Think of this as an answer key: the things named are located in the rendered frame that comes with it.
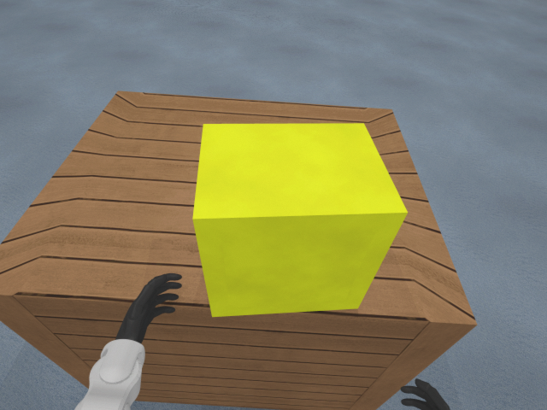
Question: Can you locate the pedestal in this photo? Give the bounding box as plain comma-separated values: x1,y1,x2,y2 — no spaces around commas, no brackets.
0,91,477,410

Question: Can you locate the left robot forearm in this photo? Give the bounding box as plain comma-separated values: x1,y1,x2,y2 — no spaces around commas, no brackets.
74,339,145,410

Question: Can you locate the robot left hand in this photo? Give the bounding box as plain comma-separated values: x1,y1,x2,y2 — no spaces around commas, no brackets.
115,273,182,343

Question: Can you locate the robot right hand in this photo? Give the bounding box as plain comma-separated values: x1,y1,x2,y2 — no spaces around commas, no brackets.
401,378,450,410

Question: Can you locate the carton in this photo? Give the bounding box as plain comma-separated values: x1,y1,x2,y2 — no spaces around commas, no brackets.
192,123,408,317

